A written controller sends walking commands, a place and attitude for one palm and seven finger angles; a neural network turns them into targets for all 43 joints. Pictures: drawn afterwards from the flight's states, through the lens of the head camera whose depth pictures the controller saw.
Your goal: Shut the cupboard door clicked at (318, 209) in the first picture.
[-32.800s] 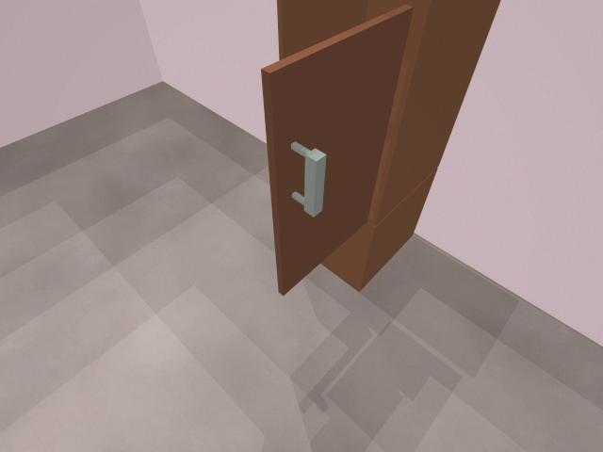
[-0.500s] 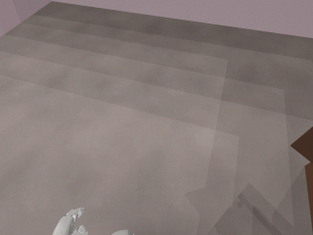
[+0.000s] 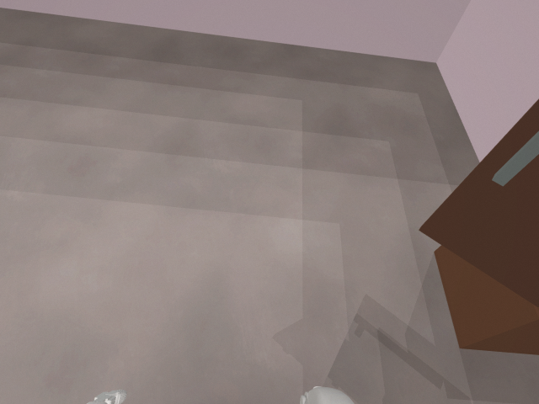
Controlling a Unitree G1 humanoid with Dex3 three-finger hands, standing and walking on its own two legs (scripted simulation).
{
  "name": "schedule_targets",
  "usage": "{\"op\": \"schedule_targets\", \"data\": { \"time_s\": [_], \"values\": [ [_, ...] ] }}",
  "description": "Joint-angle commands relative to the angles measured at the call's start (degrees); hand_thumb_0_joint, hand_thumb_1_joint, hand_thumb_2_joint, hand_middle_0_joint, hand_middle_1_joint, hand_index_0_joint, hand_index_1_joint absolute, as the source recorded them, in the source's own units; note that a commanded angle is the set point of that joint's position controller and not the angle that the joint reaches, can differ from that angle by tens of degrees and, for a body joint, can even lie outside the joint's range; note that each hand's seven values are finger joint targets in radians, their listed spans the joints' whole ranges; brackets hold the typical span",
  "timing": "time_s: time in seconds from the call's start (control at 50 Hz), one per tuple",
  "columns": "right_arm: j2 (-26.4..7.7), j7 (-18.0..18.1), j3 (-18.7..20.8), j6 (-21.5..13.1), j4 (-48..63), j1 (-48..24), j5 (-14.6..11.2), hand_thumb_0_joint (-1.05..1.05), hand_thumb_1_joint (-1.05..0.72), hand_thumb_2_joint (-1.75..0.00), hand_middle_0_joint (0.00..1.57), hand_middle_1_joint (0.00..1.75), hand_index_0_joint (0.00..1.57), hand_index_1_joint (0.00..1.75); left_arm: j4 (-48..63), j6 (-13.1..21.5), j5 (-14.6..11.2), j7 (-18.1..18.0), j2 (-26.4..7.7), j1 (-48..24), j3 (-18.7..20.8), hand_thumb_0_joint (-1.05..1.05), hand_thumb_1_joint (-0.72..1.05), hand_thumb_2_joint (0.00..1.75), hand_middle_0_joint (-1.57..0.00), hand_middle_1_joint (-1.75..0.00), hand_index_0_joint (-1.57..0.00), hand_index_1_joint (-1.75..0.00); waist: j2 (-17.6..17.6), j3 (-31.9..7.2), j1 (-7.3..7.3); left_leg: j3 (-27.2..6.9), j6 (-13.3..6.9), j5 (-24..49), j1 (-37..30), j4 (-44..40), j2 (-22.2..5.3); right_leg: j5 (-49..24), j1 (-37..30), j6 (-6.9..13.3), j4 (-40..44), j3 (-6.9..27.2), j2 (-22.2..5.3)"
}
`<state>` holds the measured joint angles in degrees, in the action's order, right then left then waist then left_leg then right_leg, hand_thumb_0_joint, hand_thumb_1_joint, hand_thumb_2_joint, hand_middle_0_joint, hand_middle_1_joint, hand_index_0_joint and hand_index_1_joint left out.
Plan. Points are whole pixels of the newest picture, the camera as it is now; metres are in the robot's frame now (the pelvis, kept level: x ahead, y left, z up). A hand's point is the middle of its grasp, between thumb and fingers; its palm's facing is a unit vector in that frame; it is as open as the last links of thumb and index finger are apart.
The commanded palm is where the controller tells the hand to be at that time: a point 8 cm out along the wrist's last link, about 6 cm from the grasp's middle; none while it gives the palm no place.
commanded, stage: turn to face it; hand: left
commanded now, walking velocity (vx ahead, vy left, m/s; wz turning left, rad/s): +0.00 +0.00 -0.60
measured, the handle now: (524, 153) +0.59 -0.46 +0.04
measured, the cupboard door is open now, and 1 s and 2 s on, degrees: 54 54 54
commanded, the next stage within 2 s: take the last steps up to it in 0.90 s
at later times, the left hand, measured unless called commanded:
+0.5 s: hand (181, 379) +0.17 +0.15 -0.18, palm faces -0.28 -0.94 -0.22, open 7.4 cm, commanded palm none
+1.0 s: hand (226, 339) +0.24 +0.09 -0.16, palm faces -0.51 -0.82 -0.26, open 7.4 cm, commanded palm none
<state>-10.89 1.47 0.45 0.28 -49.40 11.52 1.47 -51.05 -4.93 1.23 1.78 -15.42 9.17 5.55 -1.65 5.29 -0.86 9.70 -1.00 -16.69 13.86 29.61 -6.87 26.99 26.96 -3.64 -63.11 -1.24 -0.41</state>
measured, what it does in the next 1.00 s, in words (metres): steps on the spot, turning right: right foot, then left foot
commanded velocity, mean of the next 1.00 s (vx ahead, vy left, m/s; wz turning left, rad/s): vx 0.01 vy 0.00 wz -0.45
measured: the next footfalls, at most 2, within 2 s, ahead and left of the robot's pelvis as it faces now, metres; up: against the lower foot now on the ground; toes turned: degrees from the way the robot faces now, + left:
right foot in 0.22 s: +0.03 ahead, -0.16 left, +0.00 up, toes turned -12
left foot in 0.54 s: +0.12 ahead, +0.09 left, +0.00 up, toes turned -14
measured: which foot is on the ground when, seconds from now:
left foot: down 0.00-0.20, up 0.22-0.52, down 0.54-0.96, up 0.98-1.00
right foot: up 0.00-0.20, down 0.22-0.54, up 0.56-0.92, down 0.94-1.00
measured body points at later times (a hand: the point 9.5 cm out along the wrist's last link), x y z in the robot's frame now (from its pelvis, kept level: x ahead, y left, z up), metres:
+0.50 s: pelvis +0.03 -0.02 -0.01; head +0.08 -0.02 +0.44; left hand +0.18 +0.20 -0.16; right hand +0.04 -0.30 -0.14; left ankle +0.07 +0.10 -0.72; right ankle -0.01 -0.15 -0.74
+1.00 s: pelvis +0.04 -0.03 -0.01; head +0.06 -0.06 +0.43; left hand +0.26 +0.13 -0.14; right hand -0.09 -0.25 -0.17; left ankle +0.08 +0.10 -0.73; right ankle -0.04 -0.11 -0.74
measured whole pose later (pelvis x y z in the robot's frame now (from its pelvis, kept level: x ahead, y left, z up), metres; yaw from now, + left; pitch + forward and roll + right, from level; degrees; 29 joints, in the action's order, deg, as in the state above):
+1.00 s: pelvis +0.04 -0.03 -0.01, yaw -31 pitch +1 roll -1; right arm -13.8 1.1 3.0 2.8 -56.7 16.5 0.6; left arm -52.9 -1.8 1.6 0.4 -11.5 7.6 3.0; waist 3.2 3.3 2.0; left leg 8.4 2.5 -27.8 18.3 44.2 -7.8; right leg 19.7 14.3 0.8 -32.8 -3.1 0.0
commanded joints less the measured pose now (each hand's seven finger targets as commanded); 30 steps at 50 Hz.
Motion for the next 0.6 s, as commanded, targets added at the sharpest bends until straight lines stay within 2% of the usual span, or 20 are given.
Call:
{"op": "schedule_targets", "data": {
  "time_s": [0.0,0.08,0.12,0.14,0.16,0.18,0.2,0.22,0.24,0.28,0.3,0.38,0.42,0.46,0.48,0.5,0.52,0.54,0.56,0.58],
  "values": [
    [-13.2,0.7,4.4,-0.4,1.5,5.1,0.3,0.00,-0.90,-0.90,0.20,0.30,0.20,0.30,5.9,1.4,-0.1,0.7,-1.5,-4.1,-0.2,0.00,0.90,0.90,-0.20,-0.30,-0.20,-0.30,11.9,-7.6,3.08,-6.3,-6.3,31.0,-10.9,-7.8,-14.0,-1.2,1.5,0.3,8.3,-1.8,-1.7],
    [-14.4,0.1,5.1,-0.1,0.7,4.8,0.3,0.00,-0.90,-0.90,0.20,0.30,0.20,0.30,6.0,2.0,0.0,0.7,-1.7,-4.2,-0.5,0.00,0.90,0.90,-0.20,-0.30,-0.20,-0.30,15.2,-7.3,3.49,-3.8,-5.2,30.0,-9.4,-5.1,-14.8,-2.1,-4.3,1.6,18.8,-4.7,-0.4],
    [-14.7,0.0,5.4,0.1,0.4,3.9,0.2,0.00,-0.90,-0.90,0.20,0.30,0.20,0.30,5.4,2.3,0.0,0.5,-2.2,-2.5,-0.4,0.00,0.90,0.90,-0.20,-0.30,-0.20,-0.30,13.7,-7.8,2.11,-2.2,-3.2,27.2,-7.4,-2.1,-14.3,-7.9,-9.7,2.6,27.2,-5.6,0.5],
    [-15.1,-0.2,5.5,0.2,0.7,2.6,-0.1,0.00,-0.90,-0.90,0.20,0.30,0.20,0.30,4.5,2.5,0.0,0.4,-3.2,0.8,-0.1,0.00,0.90,0.90,-0.20,-0.30,-0.20,-0.30,12.0,-8.3,0.08,-0.7,-1.3,23.1,-4.2,1.9,-13.5,-14.2,-15.5,3.3,33.6,-5.6,0.4],
    [-13.6,-0.5,5.4,0.3,1.2,2.3,-0.6,0.00,-0.90,-0.90,0.20,0.30,0.20,0.30,3.3,3.0,0.3,-0.1,-6.4,4.8,0.5,0.00,0.90,0.90,-0.20,-0.30,-0.20,-0.30,5.2,-9.4,-1.87,1.2,1.5,15.7,2.5,9.7,-10.8,-20.6,-24.1,5.3,39.4,-0.2,-3.8],
    [-8.5,-0.9,4.1,0.6,3.8,0.8,-0.8,0.00,-0.90,-0.90,0.20,0.30,0.20,0.30,2.7,3.9,0.8,-0.9,-12.7,7.8,1.6,0.00,0.90,0.90,-0.20,-0.30,-0.20,-0.30,-14.1,-8.8,-3.64,4.2,5.2,-14.1,17.6,23.1,-1.4,-35.5,-31.1,11.3,44.0,20.4,-18.3],
    [-9.3,-0.5,3.5,1.4,5.2,-1.7,-0.8,0.00,-0.90,-0.90,0.20,0.30,0.20,0.30,1.9,3.9,-0.3,-1.6,-15.0,10.1,1.5,0.00,0.90,0.90,-0.20,-0.30,-0.20,-0.30,-12.3,-8.6,-4.75,-4.0,5.3,-21.5,20.7,32.9,0.9,-43.6,-26.2,16.5,43.9,24.3,-23.4],
    [-8.9,0.0,3.6,1.8,5.1,-2.7,-0.9,0.00,-0.90,-0.90,0.20,0.30,0.20,0.30,2.4,3.8,-0.2,-2.2,-14.0,7.6,1.8,0.00,0.90,0.90,-0.20,-0.30,-0.20,-0.30,-11.8,-7.9,-3.20,-8.3,5.3,-18.5,23.4,37.6,0.6,-38.9,-24.5,17.2,44.5,24.3,-21.0],
    [-9.5,0.2,3.7,1.7,4.7,-2.8,-0.8,0.00,-0.90,-0.90,0.20,0.30,0.20,0.30,3.1,3.7,-0.1,-2.5,-12.7,4.4,1.5,0.00,0.90,0.90,-0.20,-0.30,-0.20,-0.30,-14.8,-6.4,-2.13,-9.8,5.5,-15.8,25.1,39.3,0.1,-33.8,-22.7,16.7,45.1,23.9,-19.4],
    [-10.0,-0.3,3.7,1.4,2.9,-0.9,-0.6,0.00,-0.90,-0.90,0.20,0.30,0.20,0.30,4.5,3.7,-0.1,-2.7,-9.2,-1.0,0.6,0.00,0.90,0.90,-0.20,-0.30,-0.20,-0.30,-10.2,-7.5,0.79,-9.6,6.1,-9.3,20.4,36.0,-0.7,-34.9,-20.0,14.6,42.7,15.6,-14.4],
    [-9.3,-0.5,3.5,1.4,2.5,-0.2,-0.5,0.00,-0.90,-0.90,0.20,0.30,0.20,0.30,4.7,3.9,0.0,-2.5,-9.1,-1.2,0.3,0.00,0.90,0.90,-0.20,-0.30,-0.20,-0.30,-7.9,-8.5,1.16,-8.5,6.4,-8.3,17.9,33.1,0.2,-37.8,-19.1,14.1,41.6,13.7,-13.0],
    [-8.2,-0.6,3.3,1.4,3.1,-0.4,-0.8,0.00,-0.90,-0.90,0.20,0.30,0.20,0.30,4.1,3.7,0.3,-2.1,-10.3,0.1,0.7,0.00,0.90,0.90,-0.20,-0.30,-0.20,-0.30,-6.0,-8.0,0.65,-6.8,6.4,-7.7,13.5,21.8,2.9,-34.5,-17.0,14.4,41.5,16.3,-12.2],
    [-8.1,-0.4,3.1,1.0,3.4,0.1,-1.0,0.00,-0.90,-0.90,0.20,0.30,0.20,0.30,4.1,3.5,0.3,-2.0,-10.9,0.0,1.0,0.00,0.90,0.90,-0.20,-0.30,-0.20,-0.30,-7.9,-8.7,0.65,-6.6,6.1,-7.3,10.5,15.3,3.9,-34.9,-16.3,14.1,40.2,18.0,-11.8],
    [-8.3,0.0,3.2,0.6,2.6,3.3,-1.1,0.00,-0.90,-0.90,0.20,0.30,0.20,0.30,4.2,3.2,0.0,-1.9,-10.5,-1.6,1.0,0.00,0.90,0.90,-0.20,-0.30,-0.20,-0.30,-8.2,-9.4,2.34,-6.4,5.7,-1.9,4.1,6.0,5.0,-33.0,-13.5,11.9,37.7,18.9,-10.2],
    [-8.8,0.1,3.3,0.3,1.8,5.9,-1.1,0.00,-0.90,-0.90,0.20,0.30,0.20,0.30,4.2,2.9,-0.2,-1.9,-9.4,-2.7,0.9,0.00,0.90,0.90,-0.20,-0.30,-0.20,-0.30,-6.2,-9.4,3.89,-7.1,5.3,4.0,-2.5,-2.0,4.6,-28.5,-8.9,9.4,35.1,18.0,-8.5],
    [-12.5,0.3,3.7,-0.5,1.5,7.6,-0.6,0.00,-0.90,-0.90,0.20,0.30,0.20,0.30,5.2,2.5,-0.7,-1.7,-6.5,-1.7,0.3,0.00,0.90,0.90,-0.20,-0.30,-0.20,-0.30,3.4,-11.0,4.00,-14.5,2.9,5.1,-8.8,-9.8,-2.7,-18.8,-3.0,6.1,28.8,13.7,-2.6],
    [-18.1,0.4,4.7,-0.7,2.0,8.5,0.2,0.00,-0.90,-0.90,0.20,0.30,0.20,0.30,6.1,2.4,-1.0,-1.1,-3.1,0.0,-0.4,0.00,0.90,0.90,-0.20,-0.30,-0.20,-0.30,19.8,-10.7,3.73,-28.0,-3.1,12.2,-11.5,-13.2,-16.5,2.9,4.8,2.7,15.9,4.9,4.4],
    [-18.1,0.9,4.7,-0.6,1.8,8.3,0.4,0.00,-0.90,-0.90,0.20,0.30,0.20,0.30,6.0,2.1,-0.2,-1.2,-4.7,-1.2,-0.3,0.00,0.90,0.90,-0.20,-0.30,-0.20,-0.30,19.0,-9.6,4.49,-30.5,-6.7,15.1,-8.6,-13.8,-21.1,8.5,5.9,1.9,4.1,4.9,2.5],
    [-16.3,1.1,4.2,-0.8,2.0,6.5,0.5,0.00,-0.90,-0.90,0.20,0.30,0.20,0.30,5.1,2.2,0.1,-0.9,-5.2,-1.6,0.2,0.00,0.90,0.90,-0.20,-0.30,-0.20,-0.30,15.6,-8.4,3.42,-27.5,-7.2,20.5,-6.3,-12.7,-18.9,6.0,6.0,1.6,-1.9,5.9,1.1],
    [-14.8,1.1,3.6,-0.9,3.2,4.1,0.4,0.00,-0.90,-0.90,0.20,0.30,0.20,0.30,4.7,2.3,0.0,-0.5,-5.2,-1.3,0.4,0.00,0.90,0.90,-0.20,-0.30,-0.20,-0.30,13.0,-7.0,2.13,-23.2,-7.5,24.2,-4.9,-11.3,-17.2,4.0,5.7,1.4,-5.1,4.3,-0.2]
  ]
}}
